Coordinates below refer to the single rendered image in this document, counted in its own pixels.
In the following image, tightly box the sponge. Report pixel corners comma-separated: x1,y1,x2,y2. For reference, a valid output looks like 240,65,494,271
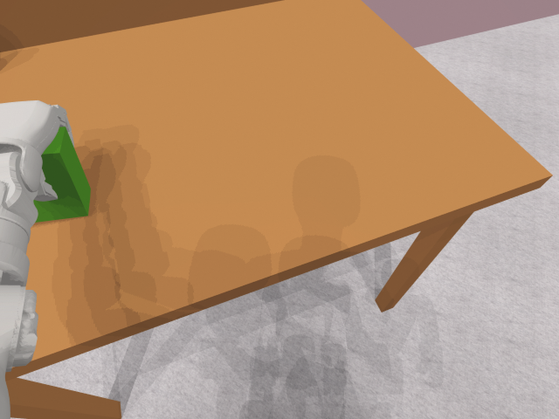
33,127,91,223

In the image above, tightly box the robot left forearm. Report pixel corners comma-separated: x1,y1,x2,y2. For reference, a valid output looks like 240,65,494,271
0,138,43,286

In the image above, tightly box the table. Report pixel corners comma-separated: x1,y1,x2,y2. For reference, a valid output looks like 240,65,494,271
0,0,552,419

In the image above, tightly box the left robot upper arm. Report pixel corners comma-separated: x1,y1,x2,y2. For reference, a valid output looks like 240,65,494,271
0,285,38,419

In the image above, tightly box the robot left hand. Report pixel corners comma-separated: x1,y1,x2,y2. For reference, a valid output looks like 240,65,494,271
0,100,74,202

